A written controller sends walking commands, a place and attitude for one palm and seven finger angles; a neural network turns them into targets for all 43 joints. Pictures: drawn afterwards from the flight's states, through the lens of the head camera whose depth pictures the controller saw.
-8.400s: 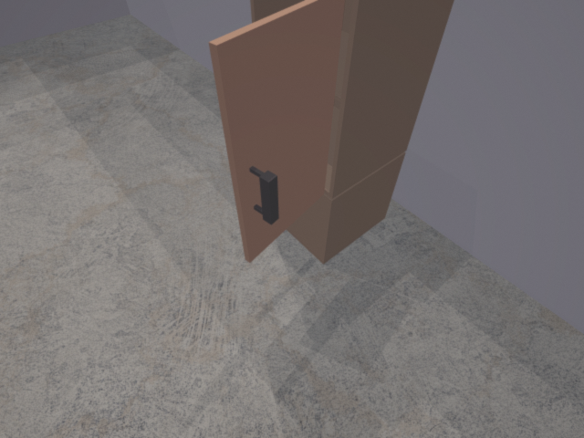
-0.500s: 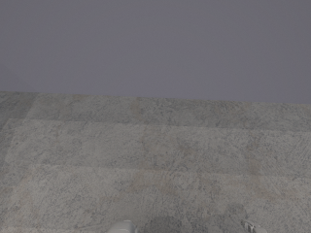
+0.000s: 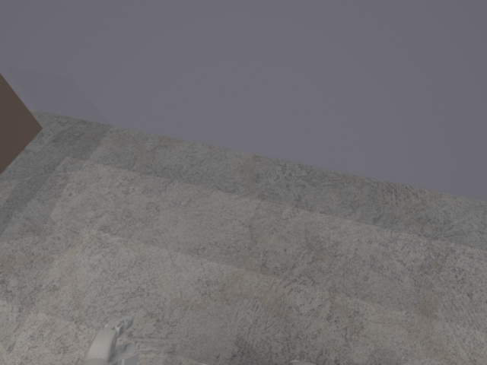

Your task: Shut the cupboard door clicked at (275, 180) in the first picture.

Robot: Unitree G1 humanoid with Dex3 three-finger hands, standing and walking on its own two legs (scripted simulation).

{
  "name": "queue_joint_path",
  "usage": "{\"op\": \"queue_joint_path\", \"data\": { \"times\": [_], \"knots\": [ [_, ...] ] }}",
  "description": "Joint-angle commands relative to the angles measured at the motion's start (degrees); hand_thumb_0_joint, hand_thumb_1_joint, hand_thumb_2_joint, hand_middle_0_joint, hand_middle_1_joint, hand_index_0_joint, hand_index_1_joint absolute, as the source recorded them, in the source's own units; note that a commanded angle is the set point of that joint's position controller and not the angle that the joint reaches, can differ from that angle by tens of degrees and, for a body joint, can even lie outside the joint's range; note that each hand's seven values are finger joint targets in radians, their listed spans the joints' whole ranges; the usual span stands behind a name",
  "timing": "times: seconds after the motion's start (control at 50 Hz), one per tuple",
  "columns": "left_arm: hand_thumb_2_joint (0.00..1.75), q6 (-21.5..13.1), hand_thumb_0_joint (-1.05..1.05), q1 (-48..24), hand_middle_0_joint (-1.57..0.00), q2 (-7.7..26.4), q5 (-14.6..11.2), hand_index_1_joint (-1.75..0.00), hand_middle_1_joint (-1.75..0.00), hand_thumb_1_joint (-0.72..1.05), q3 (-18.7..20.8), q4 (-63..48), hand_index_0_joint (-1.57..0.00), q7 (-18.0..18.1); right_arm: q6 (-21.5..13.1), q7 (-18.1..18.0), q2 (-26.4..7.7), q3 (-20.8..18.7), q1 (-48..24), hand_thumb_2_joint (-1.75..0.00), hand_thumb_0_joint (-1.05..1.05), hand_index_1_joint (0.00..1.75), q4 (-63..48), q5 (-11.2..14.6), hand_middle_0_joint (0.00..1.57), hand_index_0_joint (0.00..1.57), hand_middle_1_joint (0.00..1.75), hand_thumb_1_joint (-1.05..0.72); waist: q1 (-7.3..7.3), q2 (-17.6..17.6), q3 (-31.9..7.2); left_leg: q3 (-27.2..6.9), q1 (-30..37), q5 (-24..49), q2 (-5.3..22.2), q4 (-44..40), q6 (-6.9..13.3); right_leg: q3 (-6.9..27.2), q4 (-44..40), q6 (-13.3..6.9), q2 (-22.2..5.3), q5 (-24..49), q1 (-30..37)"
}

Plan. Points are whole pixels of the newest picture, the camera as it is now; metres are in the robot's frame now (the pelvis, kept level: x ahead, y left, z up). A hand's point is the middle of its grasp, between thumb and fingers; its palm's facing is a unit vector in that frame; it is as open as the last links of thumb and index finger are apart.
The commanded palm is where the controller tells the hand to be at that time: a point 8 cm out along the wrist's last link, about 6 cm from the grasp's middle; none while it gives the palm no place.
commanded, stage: walk to a spot facing it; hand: left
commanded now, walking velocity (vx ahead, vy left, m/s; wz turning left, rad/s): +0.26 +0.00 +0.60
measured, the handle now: out of the picture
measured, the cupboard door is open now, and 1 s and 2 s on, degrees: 100 100 100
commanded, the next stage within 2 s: none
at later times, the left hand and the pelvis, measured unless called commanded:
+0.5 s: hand out of the picture -0.06 +0.15 -0.16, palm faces +0.42 -0.88 -0.23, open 7.3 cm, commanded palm none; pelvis +0.09 +0.01 +0.00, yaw +22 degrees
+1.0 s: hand (80, 286) +0.27 +0.35 -0.15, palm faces +0.46 -0.88 -0.13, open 7.4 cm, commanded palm none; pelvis +0.24 +0.14 +0.01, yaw +29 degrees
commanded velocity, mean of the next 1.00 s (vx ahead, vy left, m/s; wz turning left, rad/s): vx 0.34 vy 0.00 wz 0.36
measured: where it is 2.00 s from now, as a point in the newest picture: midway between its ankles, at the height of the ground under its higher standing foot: (168, 240)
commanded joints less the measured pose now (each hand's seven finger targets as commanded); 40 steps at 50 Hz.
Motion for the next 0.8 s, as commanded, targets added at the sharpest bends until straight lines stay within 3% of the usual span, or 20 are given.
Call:
{"op": "queue_joint_path", "data": {
  "times": [0.0,0.02,0.04,0.06,0.08,0.12,0.26,0.36,0.42,0.48,0.5,0.52,0.54,0.56,0.58,0.6,0.64,0.68,0.72,0.78],
  "knots": [
    [0.9,-2.98,0.0,13.35,-0.2,13.03,1.33,-0.3,-0.3,0.9,3.75,-0.68,-0.2,1.04,-1.55,-0.3,-5.63,-2.4,-2.85,-0.9,0.0,0.3,-6.08,1.09,0.2,0.2,0.3,-0.9,6.53,-14.29,-14.07,-0.37,-18.79,-15.23,-0.8,14.26,-0.16,17.29,-25.64,-5.64,-18.49,3.66,32.5],
    [0.9,-2.53,0.0,12.91,-0.2,14.78,1.18,-0.3,-0.3,0.9,3.58,-1.03,-0.2,1.19,-1.41,-0.09,-7.31,-2.6,-4.95,-0.9,0.0,0.3,-7.09,0.25,0.2,0.2,0.3,-0.9,6.75,-17.68,-10.22,3.23,-21.6,-22.86,-1.12,28.09,-1.69,25.49,-27.58,-10.46,-27.52,3.56,23.7],
    [0.9,-2.49,0.0,9.78,-0.2,12.4,0.93,-0.3,-0.3,0.9,2.79,-1.87,-0.2,1.1,-1.17,0.48,-8.35,-2.82,-4.3,-0.9,0.0,0.3,-6.78,-0.29,0.2,0.2,0.3,-0.9,4.95,-12.11,-6.45,1.81,-21.79,-18.15,1.58,35.53,-1.06,19.76,-28.05,-11.66,-25.56,-1.03,17.89],
    [0.9,-3.39,0.0,7.06,-0.2,8.85,0.66,-0.3,-0.3,0.9,2.28,-1.77,-0.2,1.07,-0.64,0.81,-8.42,-3.17,-3.93,-0.9,0.0,0.3,-4.44,-0.61,0.2,0.2,0.3,-0.9,3.2,-14.88,-3.33,1.24,-22.44,-12.66,3.33,38.98,-1.58,17.38,-29.47,-9.09,-21.66,-0.83,15.0],
    [0.9,-3.51,0.0,5.8,-0.2,7.17,0.43,-0.3,-0.3,0.9,1.93,-1.66,-0.2,1.04,-0.37,1.3,-7.77,-3.21,-2.7,-0.9,0.0,0.3,-3.14,-0.64,0.2,0.2,0.3,-0.9,1.78,-12.69,-2.32,2.82,-21.92,-7.85,4.32,40.88,-2.1,11.18,-28.74,-7.38,-18.85,1.89,14.86],
    [0.9,-4.68,0.0,7.91,-0.2,4.94,0.23,-0.3,-0.3,0.9,1.14,-0.46,-0.2,0.6,-0.5,1.99,-6.02,-2.37,-2.33,-0.9,0.0,0.3,-2.29,-0.5,0.2,0.2,0.3,-0.9,1.5,-11.27,-2.21,5.22,-22.29,-2.57,4.67,41.0,-2.98,1.16,-26.23,-6.04,-15.09,17.54,17.31],
    [0.9,-6.38,0.0,19.0,-0.2,3.8,1.0,-0.3,-0.3,0.9,1.04,4.89,-0.2,0.83,-0.54,2.57,-3.66,-1.27,-8.57,-0.9,0.0,0.3,-3.03,-0.35,0.2,0.2,0.3,-0.9,3.93,-8.87,-2.58,8.22,-26.33,0.46,5.92,34.92,-2.57,-5.58,-24.87,-6.99,-17.14,33.08,26.53],
    [0.9,-6.59,0.0,22.25,-0.2,4.24,1.44,-0.3,-0.3,0.9,0.72,7.37,-0.2,0.76,-1.1,3.1,-2.68,0.01,-15.43,-0.9,0.0,0.3,-4.88,-0.27,0.2,0.2,0.3,-0.9,5.07,-9.06,0.65,10.95,-26.5,-0.12,6.53,24.86,-0.94,-9.2,-25.18,-8.72,-19.04,35.02,27.79],
    [0.9,-6.46,0.0,23.25,-0.2,5.15,1.63,-0.3,-0.3,0.9,0.77,8.72,-0.2,0.61,-1.78,3.34,-2.18,0.87,-18.36,-0.9,0.0,0.3,-5.84,-0.28,0.2,0.2,0.3,-0.9,5.45,-9.59,1.44,13.57,-22.47,-1.99,5.79,16.22,0.63,-11.53,-23.98,-9.04,-20.08,38.29,28.02],
    [0.9,-6.45,0.0,21.3,-0.2,7.2,1.62,-0.3,-0.3,0.9,1.36,8.84,-0.2,0.3,-3.01,2.76,-3.11,0.8,-12.67,-0.9,0.0,0.3,-4.8,-0.26,0.2,0.2,0.3,-0.9,2.46,-10.4,-2.33,17.55,-8.28,-6.48,2.06,9.93,3.48,-14.13,-15.43,-8.99,-20.85,52.74,25.03],
    [0.9,-6.56,0.0,19.41,-0.2,8.68,1.35,-0.3,-0.3,0.9,1.46,8.6,-0.2,0.05,-3.39,2.35,-4.18,0.3,-6.56,-0.9,0.0,0.3,-3.57,-0.34,0.2,0.2,0.3,-0.9,-0.95,-9.7,-5.63,19.52,0.35,-5.66,-0.99,7.01,4.55,-16.94,-8.35,-8.12,-19.67,56.71,22.32],
    [0.9,-6.53,0.0,17.78,-0.2,9.27,0.8,-0.3,-0.3,0.9,1.5,8.15,-0.2,-0.32,-3.69,1.97,-6.72,-0.54,1.98,-0.9,0.0,0.3,-1.37,-0.71,0.2,0.2,0.3,-0.9,-5.51,-6.73,-10.43,18.42,14.66,-0.55,-1.23,1.88,5.51,-18.58,3.98,-6.45,-18.15,50.68,14.71],
    [0.9,-6.48,0.0,16.98,-0.2,7.0,0.45,-0.3,-0.3,0.9,1.39,6.36,-0.2,-1.22,-4.0,1.19,-13.47,-2.29,10.97,-0.9,0.0,0.3,0.51,-1.11,0.2,0.2,0.3,-0.9,-9.57,3.62,-17.33,2.77,30.95,0.31,9.93,-0.97,9.3,-17.65,21.85,-3.57,-12.61,23.18,-0.27],
    [0.9,-6.22,0.0,13.8,-0.2,3.94,0.12,-0.3,-0.3,0.9,0.63,2.7,-0.2,-1.67,-4.55,0.18,-19.44,-3.73,14.86,-0.9,0.0,0.3,1.26,-0.51,0.2,0.2,0.3,-0.9,-9.79,13.64,-20.85,-23.65,38.5,11.61,24.71,-7.77,15.63,-10.85,37.39,-1.17,-4.27,-10.12,-18.13],
    [0.9,-5.54,0.0,8.13,-0.2,5.81,-0.01,-0.3,-0.3,0.9,0.8,1.04,-0.2,-1.13,-4.11,-0.66,-18.53,-3.59,14.19,-0.9,0.0,0.3,1.88,0.64,0.2,0.2,0.3,-0.9,-8.63,2.56,-18.2,-23.1,34.83,15.09,26.72,-11.07,16.44,-2.33,42.97,-2.37,-5.5,-7.42,-21.21],
    [0.9,-5.59,0.0,7.92,-0.2,4.49,0.3,-0.3,-0.3,0.9,1.24,1.82,-0.2,-0.58,-4.49,-1.0,-16.83,-2.93,9.26,-0.9,0.0,0.3,0.88,0.44,0.2,0.2,0.3,-0.9,-5.6,-1.08,-12.97,-17.75,26.33,14.5,25.76,-12.2,14.69,-1.34,43.86,-2.5,-7.51,-3.68,-21.05],
    [0.9,-4.52,0.0,12.87,-0.2,2.15,1.29,-0.3,-0.3,0.9,1.2,5.49,-0.2,-0.78,-5.87,-1.34,-10.77,-0.97,1.78,-0.9,0.0,0.3,-1.21,0.37,0.2,0.2,0.3,-0.9,-0.46,2.79,-5.23,-6.72,12.14,16.01,19.76,-14.34,10.16,0.45,39.56,-1.62,-9.71,3.1,-16.22],
    [0.9,-3.47,0.0,17.15,-0.2,0.92,1.76,-0.3,-0.3,0.9,1.05,7.84,-0.2,-1.13,-6.86,-1.34,-7.13,0.28,0.26,-0.9,0.0,0.3,-0.19,0.45,0.2,0.2,0.3,-0.9,2.76,6.07,-3.19,0.83,7.75,20.0,15.18,-15.54,7.97,0.04,34.36,-1.25,-8.88,6.29,-12.05],
    [0.9,-2.93,0.0,16.96,-0.2,0.11,1.69,-0.3,-0.3,0.9,0.96,8.06,-0.2,-1.09,-7.25,-1.25,-6.02,0.5,2.49,-0.9,0.0,0.3,0.97,0.59,0.2,0.2,0.3,-0.9,3.31,5.82,-2.96,2.91,7.6,23.24,13.38,-16.83,7.62,-0.61,31.66,-1.1,-7.55,9.25,-11.9],
    [0.9,-2.67,0.0,12.94,-0.2,0.29,1.44,-0.3,-0.3,0.9,1.04,7.0,-0.2,-1.16,-7.29,-1.38,-5.21,0.4,5.82,-0.9,0.0,0.3,3.0,0.78,0.2,0.2,0.3,-0.9,3.16,4.58,-1.27,1.58,9.56,21.79,12.89,-19.07,6.68,-0.4,27.93,-0.99,-6.72,13.42,-15.63]
  ]
}}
